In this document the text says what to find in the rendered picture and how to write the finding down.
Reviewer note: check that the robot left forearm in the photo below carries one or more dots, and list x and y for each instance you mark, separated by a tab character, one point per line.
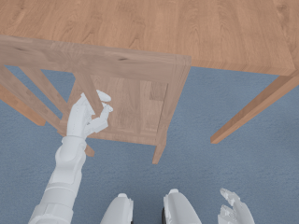
59	196

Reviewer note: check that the chair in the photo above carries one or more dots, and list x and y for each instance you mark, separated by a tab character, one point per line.
144	86

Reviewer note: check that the right robot thigh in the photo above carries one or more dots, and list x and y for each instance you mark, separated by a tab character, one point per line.
179	209

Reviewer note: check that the robot left hand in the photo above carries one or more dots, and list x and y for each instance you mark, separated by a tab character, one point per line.
81	113

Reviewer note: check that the table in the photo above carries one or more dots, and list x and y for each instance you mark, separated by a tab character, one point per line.
256	36

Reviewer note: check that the robot right shin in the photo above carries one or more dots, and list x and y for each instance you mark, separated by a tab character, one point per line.
169	221

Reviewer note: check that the robot right hand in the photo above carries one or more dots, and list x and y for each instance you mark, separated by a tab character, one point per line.
240	213

